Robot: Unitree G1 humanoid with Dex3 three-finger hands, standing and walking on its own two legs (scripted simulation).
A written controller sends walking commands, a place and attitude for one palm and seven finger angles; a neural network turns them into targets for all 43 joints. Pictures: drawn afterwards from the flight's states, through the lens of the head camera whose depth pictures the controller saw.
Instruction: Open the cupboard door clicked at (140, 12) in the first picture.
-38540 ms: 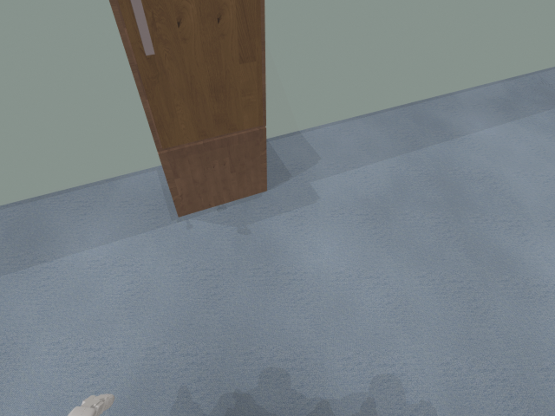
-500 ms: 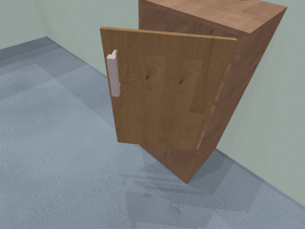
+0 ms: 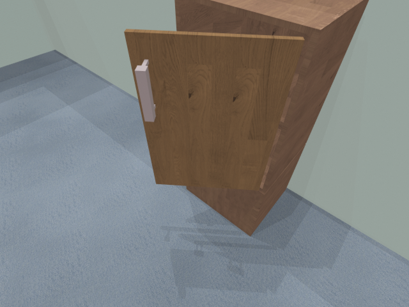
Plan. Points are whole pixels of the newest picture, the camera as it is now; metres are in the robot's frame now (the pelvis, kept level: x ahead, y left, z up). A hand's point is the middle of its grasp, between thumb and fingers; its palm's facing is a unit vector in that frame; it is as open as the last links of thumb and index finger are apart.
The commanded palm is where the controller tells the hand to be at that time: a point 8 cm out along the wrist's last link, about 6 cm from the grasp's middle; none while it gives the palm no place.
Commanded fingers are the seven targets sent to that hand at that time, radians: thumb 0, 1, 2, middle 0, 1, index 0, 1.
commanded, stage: come to a stop and stand still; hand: left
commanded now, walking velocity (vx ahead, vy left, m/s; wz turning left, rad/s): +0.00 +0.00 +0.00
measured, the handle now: (148, 91) +0.60 +0.18 +0.11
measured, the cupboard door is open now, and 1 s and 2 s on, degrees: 37 37 37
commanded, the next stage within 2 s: look again from close up in 1.62 s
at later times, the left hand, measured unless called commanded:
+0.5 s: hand out of the picture -0.07 +0.17 -0.17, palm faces +0.06 -0.98 -0.16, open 7.4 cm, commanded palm none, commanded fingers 0.00 0.90 0.90 -0.20 -0.30 -0.20 -0.30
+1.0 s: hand out of the picture -0.09 +0.20 -0.18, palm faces +0.13 -0.98 -0.16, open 7.4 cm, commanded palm none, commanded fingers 0.00 0.90 0.90 -0.20 -0.30 -0.20 -0.30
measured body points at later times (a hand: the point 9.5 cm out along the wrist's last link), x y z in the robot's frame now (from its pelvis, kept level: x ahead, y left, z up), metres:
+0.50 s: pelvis -0.06 +0.00 +0.00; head -0.08 +0.01 +0.45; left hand -0.07 +0.22 -0.16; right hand -0.05 -0.24 -0.14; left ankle +0.03 +0.07 -0.73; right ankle +0.03 -0.11 -0.73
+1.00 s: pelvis -0.12 +0.02 +0.00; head -0.16 +0.05 +0.44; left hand -0.10 +0.25 -0.17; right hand -0.13 -0.21 -0.15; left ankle -0.10 +0.09 -0.73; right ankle -0.03 -0.10 -0.70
